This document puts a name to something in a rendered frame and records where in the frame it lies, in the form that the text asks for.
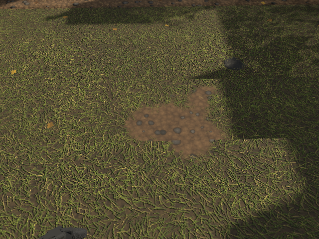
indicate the left robot hand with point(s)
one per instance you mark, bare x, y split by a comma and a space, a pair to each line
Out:
65, 233

